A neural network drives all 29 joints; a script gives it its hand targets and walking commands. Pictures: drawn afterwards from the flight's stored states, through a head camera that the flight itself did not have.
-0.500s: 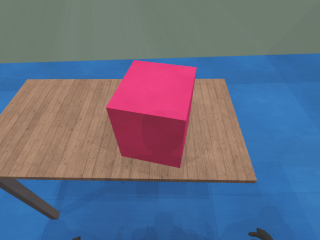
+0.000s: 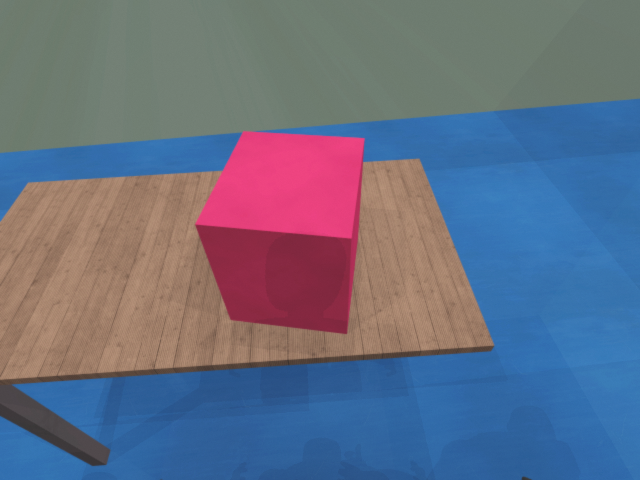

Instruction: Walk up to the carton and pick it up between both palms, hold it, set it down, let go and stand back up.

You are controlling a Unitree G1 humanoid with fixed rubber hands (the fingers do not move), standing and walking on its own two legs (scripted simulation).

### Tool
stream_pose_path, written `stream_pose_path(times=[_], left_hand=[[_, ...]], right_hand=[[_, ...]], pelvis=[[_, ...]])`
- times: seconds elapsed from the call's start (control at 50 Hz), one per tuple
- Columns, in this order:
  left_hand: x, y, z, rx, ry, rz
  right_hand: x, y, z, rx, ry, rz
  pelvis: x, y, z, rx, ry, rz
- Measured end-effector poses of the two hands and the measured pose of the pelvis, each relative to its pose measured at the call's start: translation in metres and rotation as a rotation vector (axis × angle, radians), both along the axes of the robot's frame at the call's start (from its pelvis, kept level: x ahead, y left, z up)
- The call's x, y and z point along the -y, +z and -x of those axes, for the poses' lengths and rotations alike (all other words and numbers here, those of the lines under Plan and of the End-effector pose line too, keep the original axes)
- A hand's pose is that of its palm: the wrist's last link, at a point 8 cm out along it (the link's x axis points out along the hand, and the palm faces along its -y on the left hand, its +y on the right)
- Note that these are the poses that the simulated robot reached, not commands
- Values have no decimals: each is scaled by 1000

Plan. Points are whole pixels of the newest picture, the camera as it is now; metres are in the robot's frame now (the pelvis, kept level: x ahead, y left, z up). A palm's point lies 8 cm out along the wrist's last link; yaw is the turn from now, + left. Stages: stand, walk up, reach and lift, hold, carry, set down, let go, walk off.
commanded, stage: walk up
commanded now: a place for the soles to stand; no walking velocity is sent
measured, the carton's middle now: (295, 232) +0.51 +0.07 +0.00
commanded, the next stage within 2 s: reach and lift in 0.32 s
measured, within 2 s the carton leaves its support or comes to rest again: neither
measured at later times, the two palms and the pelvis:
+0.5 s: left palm (153, 469) +0.17 +0.25 -0.10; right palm out of the picture +0.13 -0.26 -0.12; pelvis -0.01 +0.00 -0.02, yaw +1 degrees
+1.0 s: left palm (132, 441) +0.20 +0.27 -0.05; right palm (504, 476) +0.16 -0.19 -0.06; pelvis +0.01 +0.01 +0.01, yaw +1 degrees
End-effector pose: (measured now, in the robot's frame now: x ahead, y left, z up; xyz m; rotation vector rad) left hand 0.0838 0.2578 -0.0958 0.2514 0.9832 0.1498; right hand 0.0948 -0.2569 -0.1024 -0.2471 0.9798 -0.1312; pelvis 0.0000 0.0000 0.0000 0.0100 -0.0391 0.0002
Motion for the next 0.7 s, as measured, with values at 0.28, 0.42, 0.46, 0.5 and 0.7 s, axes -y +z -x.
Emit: stream_pose_path(times=[0.28,0.42,0.46,0.5,0.7], left_hand=[[0,0,-13,-4,-48,-11],[-6,-16,-45,-91,-7,-31],[-1,-13,-68,-64,-11,-25],[7,-4,-90,-13,-34,-13],[20,24,-113,108,-61,54]], right_hand=[[3,-5,22,-33,-53,3],[6,-19,-3,42,-14,-8],[4,-19,-22,91,-1,-11],[1,-14,-38,140,-6,-16],[-19,26,-56,276,-20,-19]], pelvis=[[-3,-2,-1,-4,-46,-5],[-4,-15,9,-38,-6,-11],[-3,-18,13,-31,7,-7],[-2,-18,15,-17,15,-2],[5,0,1,39,24,2]])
